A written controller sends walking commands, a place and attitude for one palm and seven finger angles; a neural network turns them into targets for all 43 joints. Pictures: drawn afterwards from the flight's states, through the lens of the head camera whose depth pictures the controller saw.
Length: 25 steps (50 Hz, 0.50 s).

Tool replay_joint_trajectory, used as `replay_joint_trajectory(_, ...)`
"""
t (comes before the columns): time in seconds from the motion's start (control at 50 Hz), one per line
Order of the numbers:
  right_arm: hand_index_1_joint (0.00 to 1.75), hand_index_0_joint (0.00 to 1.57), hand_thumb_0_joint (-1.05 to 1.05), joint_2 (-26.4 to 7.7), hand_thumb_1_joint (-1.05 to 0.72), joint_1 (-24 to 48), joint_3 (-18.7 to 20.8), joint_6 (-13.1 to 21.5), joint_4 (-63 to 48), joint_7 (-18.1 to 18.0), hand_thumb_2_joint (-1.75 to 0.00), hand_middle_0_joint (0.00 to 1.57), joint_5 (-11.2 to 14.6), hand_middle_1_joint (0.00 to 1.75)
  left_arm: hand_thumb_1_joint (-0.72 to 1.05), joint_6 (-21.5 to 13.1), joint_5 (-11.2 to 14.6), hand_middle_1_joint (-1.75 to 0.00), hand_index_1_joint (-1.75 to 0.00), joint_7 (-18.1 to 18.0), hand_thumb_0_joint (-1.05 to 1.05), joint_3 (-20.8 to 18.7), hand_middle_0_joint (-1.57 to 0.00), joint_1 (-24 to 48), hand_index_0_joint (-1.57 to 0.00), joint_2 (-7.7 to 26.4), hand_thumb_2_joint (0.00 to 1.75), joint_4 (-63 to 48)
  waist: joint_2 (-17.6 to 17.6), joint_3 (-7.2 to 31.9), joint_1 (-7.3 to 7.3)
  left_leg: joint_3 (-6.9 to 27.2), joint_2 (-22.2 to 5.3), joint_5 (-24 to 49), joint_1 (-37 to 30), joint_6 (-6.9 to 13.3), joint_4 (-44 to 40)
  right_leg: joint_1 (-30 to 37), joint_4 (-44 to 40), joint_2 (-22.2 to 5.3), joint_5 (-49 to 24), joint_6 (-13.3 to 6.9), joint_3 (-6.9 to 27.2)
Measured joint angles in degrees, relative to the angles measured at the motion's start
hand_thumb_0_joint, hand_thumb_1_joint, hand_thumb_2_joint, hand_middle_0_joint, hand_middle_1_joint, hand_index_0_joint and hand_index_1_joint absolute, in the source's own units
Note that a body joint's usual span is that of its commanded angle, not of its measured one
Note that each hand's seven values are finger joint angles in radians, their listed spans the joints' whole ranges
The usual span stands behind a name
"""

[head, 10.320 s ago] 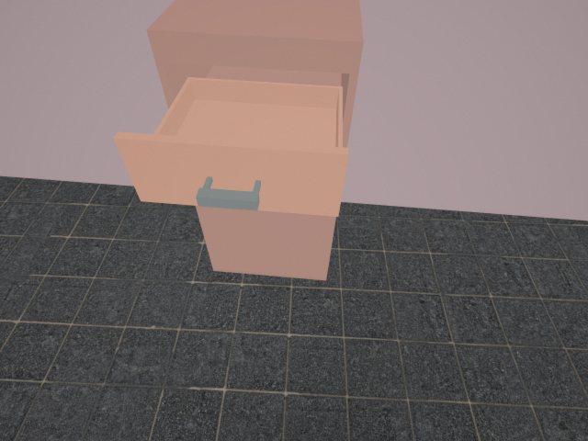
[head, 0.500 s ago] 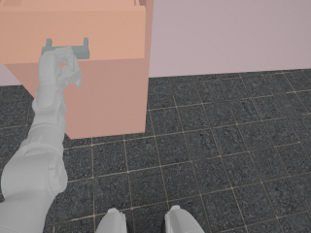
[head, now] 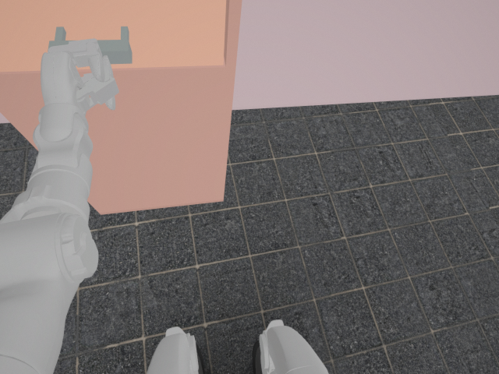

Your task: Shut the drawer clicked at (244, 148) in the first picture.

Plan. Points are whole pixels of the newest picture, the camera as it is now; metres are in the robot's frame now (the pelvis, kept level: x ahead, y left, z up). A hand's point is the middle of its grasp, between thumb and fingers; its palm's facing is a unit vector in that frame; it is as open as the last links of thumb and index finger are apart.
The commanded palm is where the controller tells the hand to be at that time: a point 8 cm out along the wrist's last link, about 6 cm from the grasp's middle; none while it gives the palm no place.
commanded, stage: push the drawer shut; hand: left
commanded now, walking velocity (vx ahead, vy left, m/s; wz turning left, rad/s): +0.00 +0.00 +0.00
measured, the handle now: (92, 42) +0.62 +0.18 +0.09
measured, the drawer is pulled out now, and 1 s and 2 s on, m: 0.00 0.00 0.00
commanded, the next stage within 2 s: pull the fist back off the drawer in 0.20 s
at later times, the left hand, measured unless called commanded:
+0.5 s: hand (108, 78) +0.55 +0.15 +0.08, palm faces +0.05 -1.00 -0.04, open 3.1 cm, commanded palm +0.55 +0.17 +0.09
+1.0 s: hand (108, 90) +0.53 +0.15 +0.08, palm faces +0.07 -1.00 -0.02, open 3.2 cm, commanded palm +0.50 +0.18 +0.09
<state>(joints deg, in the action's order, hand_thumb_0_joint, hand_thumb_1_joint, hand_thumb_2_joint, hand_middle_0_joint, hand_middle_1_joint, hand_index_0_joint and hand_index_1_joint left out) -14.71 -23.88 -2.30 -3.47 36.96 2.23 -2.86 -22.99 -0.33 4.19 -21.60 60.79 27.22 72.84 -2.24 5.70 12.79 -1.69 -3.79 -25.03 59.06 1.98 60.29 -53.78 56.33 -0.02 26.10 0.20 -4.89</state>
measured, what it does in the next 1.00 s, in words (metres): stands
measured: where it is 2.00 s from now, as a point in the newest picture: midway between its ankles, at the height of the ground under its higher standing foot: outside the picture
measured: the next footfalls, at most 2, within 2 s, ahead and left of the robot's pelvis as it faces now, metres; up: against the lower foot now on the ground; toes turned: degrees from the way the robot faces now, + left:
none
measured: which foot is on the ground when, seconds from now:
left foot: down 0.00-1.00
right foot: down 0.00-1.00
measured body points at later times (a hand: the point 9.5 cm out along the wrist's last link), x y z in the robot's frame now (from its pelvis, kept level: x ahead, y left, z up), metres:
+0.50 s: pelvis -0.03 +0.00 -0.01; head +0.13 +0.03 +0.40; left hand +0.54 +0.20 +0.09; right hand -0.08 -0.26 -0.11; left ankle +0.02 +0.10 -0.66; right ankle +0.00 -0.13 -0.66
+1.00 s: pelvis +0.01 +0.00 +0.01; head +0.14 +0.02 +0.44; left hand +0.52 +0.20 +0.08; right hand -0.01 -0.25 -0.10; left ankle +0.02 +0.10 -0.66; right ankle +0.00 -0.13 -0.66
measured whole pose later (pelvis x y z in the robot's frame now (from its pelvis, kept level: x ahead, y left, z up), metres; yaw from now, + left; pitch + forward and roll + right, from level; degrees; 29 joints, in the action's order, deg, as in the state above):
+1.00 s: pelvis +0.01 +0.00 +0.01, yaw -1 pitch +22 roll -3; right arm -14.6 -24.8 -1.5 -4.3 35.2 3.5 -2.0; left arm -21.9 2.5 2.5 -20.1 51.4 23.2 62.9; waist -2.5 6.3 10.7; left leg -3.1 -4.1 -25.1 55.0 2.1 57.9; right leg -50.5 54.0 0.5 25.5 0.5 -3.2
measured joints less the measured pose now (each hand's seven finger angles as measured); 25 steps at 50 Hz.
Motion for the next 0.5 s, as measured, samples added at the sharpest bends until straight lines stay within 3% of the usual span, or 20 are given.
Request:
replay_joint_trajectory(0.34, 0.3, 0.21, 0.0, -0.7, -0.91, -0.7, -1.2, 3.2, 1.3, -0.9, -0.9, 0.21, -0.4, 0.29, 0.65, 2.3, -0.8, -1.6, -1.6, -2.0, -0.01, 3.6, -1.4, 8.2, -1.4, 4.4, 0.96, 5.0, -0.1, -0.3, 2.53, 2.2, 0.2, 1.6, 6.3, -0.1, 3.0, -5.1, 2.4, -0.1, -1.1, -0.4, -2.1)
replay_joint_trajectory(0.5, 0.3, 0.21, 0.0, -1.1, -0.9, -1.4, -1.8, 4.1, 0.8, -0.7, -0.9, 0.21, -0.6, 0.29, 0.67, 3.5, -1.5, -1.6, -1.6, -1.8, 0.01, 3.2, -1.4, 10.0, -1.4, 5.6, 0.96, 5.7, -0.3, -0.7, 3.12, 2.0, 0.1, 2.2, 7.4, 0.1, 3.5, -6.4, 2.8, 0.0, -1.9, -0.3, -1.9)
